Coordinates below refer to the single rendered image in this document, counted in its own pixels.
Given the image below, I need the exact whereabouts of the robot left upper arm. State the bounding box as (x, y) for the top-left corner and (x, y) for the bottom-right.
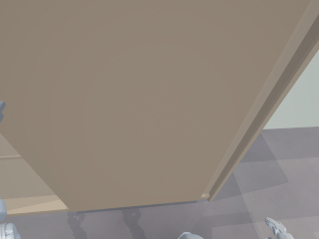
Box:
(0, 222), (21, 239)

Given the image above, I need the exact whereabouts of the robot right hand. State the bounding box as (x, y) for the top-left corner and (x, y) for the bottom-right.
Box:
(264, 217), (294, 239)

